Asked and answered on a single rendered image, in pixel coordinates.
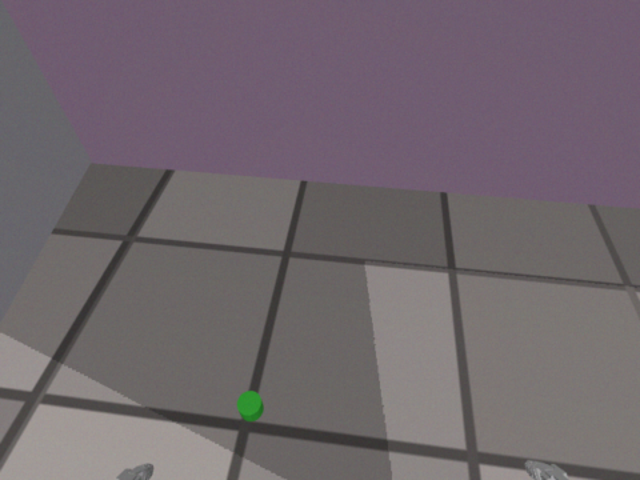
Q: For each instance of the tin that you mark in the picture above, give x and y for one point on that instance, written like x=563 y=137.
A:
x=250 y=406

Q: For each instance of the left robot hand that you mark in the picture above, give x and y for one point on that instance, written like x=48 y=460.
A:
x=142 y=472

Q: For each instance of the right robot hand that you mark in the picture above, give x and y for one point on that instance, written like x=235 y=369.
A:
x=541 y=471

